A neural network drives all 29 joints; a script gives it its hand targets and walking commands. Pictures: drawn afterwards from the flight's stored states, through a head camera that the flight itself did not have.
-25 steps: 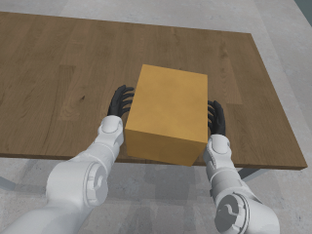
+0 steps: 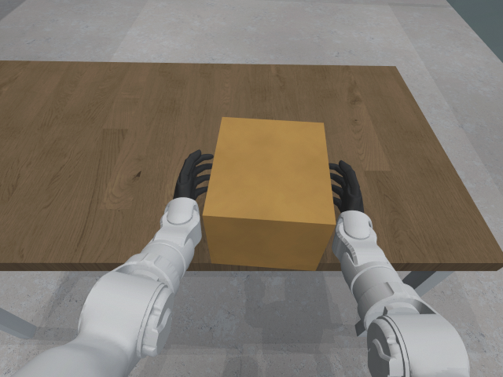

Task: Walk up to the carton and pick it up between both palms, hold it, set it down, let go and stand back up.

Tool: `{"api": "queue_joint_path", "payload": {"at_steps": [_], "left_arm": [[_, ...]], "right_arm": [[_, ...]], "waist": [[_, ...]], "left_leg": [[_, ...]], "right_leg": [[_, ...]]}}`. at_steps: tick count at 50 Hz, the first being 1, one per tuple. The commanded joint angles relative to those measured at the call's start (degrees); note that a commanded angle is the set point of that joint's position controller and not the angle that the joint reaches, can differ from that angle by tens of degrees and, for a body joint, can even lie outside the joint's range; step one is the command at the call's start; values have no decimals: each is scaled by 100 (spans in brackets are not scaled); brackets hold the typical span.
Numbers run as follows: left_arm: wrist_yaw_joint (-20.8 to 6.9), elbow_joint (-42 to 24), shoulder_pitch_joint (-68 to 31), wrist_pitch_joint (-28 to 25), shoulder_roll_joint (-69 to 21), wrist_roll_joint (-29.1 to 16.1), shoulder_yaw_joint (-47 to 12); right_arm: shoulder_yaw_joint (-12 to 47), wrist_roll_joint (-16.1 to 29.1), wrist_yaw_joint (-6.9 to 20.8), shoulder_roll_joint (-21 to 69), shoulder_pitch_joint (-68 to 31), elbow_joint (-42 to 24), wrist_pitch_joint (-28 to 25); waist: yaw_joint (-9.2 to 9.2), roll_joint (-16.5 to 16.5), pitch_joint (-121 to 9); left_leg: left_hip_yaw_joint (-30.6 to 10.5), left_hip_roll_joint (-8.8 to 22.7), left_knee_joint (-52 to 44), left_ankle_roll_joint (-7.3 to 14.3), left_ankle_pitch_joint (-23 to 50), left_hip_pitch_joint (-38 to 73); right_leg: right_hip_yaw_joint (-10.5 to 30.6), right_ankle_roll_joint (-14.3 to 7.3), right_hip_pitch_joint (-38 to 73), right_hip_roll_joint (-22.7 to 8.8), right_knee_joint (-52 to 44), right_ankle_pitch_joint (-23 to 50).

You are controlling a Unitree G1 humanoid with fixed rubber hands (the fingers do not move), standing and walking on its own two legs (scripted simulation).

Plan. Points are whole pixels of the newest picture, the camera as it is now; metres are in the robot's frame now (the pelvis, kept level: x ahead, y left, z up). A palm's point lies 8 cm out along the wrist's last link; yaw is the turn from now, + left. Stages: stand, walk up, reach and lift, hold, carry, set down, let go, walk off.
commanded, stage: reach and lift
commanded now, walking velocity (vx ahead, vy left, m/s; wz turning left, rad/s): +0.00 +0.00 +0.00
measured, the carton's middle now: (267, 192) +0.44 -0.06 +0.03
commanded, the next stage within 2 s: none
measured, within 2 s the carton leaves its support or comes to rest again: leaves its support in 0.14 s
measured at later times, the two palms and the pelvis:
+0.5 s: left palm (174, 212) +0.37 +0.09 +0.08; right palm (361, 198) +0.35 -0.18 +0.11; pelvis -0.04 +0.00 +0.00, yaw +2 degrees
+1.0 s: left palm (147, 165) +0.38 +0.11 +0.18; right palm (364, 163) +0.36 -0.16 +0.18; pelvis -0.05 +0.00 +0.04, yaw +0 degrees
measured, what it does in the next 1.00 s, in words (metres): shifts its weight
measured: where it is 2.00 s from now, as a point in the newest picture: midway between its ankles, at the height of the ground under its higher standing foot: outside the picture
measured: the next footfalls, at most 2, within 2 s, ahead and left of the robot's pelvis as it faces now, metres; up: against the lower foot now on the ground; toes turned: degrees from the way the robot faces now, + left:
none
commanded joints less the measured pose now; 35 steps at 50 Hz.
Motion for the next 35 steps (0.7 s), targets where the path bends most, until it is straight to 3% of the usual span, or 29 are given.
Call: {"api": "queue_joint_path", "payload": {"at_steps": [1,3,6,10,14,17,22,25,27,29,35], "left_arm": [[-822,-2314,-4188,-140,-5221,486,-1729],[-801,-2761,-4434,-41,-5275,330,-1955],[-772,-3298,-4532,119,-5306,249,-2003],[-703,-4071,-4936,327,-5311,213,-2208],[-697,-4326,-5258,576,-5292,-8,-2244],[-727,-4313,-5516,797,-4950,-95,-1986],[-678,-4404,-6211,1243,-4873,-255,-1927],[-688,-4226,-6423,1445,-4817,-245,-1672],[-714,-3929,-6636,1544,-4661,-171,-1383],[-730,-3841,-6851,1610,-4506,-104,-1068],[-826,-2963,-7004,1859,-4197,233,-277]], "right_arm": [[2538,73,947,5088,-4935,-2026,-168],[2616,243,908,5115,-4912,-2169,20],[2829,520,875,5120,-5030,-2606,250],[2911,696,871,5211,-4818,-2646,593],[3044,924,869,5331,-5043,-2959,918],[3022,1078,804,5418,-5163,-3052,1300],[2414,1054,806,5264,-5544,-2756,1748],[2148,1045,840,5225,-5763,-2509,1934],[1903,947,855,5256,-6049,-2389,2042],[1590,837,870,5165,-6113,-2105,2126],[771,451,935,4851,-6770,-1593,2074]], "waist": [[-309,70,-4847],[-430,51,-4693],[-435,-27,-4671],[-549,102,-4859],[-459,2,-4836],[-342,-231,-4530],[-474,-82,-4347],[-364,-40,-4299],[-241,-266,-4100],[-193,-273,-3911],[61,-316,-3478]], "left_leg": [[-850,-161,-2,-309,3770,2492],[-911,-190,-49,-327,3679,2530],[-945,-285,-121,-328,3377,2571],[-999,-307,-175,-367,3371,2780],[-955,-398,-329,-319,2888,2720],[-799,-507,-544,-147,2079,2176],[-791,-433,-850,-211,1580,2479],[-705,-434,-974,-217,1535,2634],[-634,-449,-1142,-130,1156,2576],[-570,-444,-1378,-114,959,2541],[-336,-367,-1862,-60,598,2777]], "right_leg": [[685,123,2323,281,208,4553],[715,154,2331,294,199,4466],[743,182,2236,282,92,4292],[781,215,2222,291,24,4167],[807,242,2212,285,-128,3659],[923,339,2594,184,-174,3323],[876,271,2201,151,-461,2437],[827,233,2235,157,-572,2219],[816,262,2281,137,-652,1887],[806,273,2433,115,-750,1764],[682,215,2605,74,-1140,1316]]}}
